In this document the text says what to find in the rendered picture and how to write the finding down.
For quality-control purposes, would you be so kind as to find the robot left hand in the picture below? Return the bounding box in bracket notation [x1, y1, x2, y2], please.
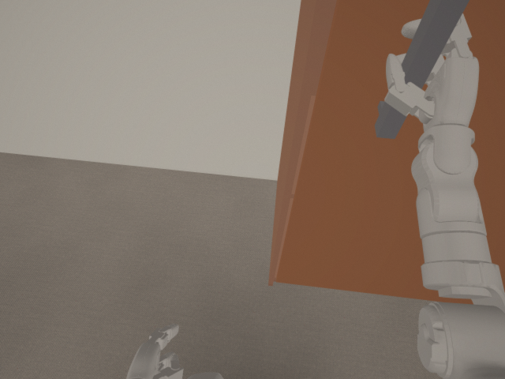
[126, 324, 184, 379]

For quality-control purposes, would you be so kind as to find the robot right forearm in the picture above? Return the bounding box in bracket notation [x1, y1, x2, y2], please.
[411, 123, 505, 313]

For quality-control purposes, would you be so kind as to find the wardrobe door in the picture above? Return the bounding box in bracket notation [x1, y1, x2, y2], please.
[276, 0, 505, 304]

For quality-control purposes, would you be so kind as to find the handle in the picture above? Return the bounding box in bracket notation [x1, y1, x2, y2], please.
[375, 0, 469, 139]

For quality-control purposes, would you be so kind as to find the robot right upper arm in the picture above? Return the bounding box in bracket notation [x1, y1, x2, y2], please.
[417, 302, 505, 379]

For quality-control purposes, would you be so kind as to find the robot right hand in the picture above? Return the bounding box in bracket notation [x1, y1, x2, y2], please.
[384, 14, 479, 132]

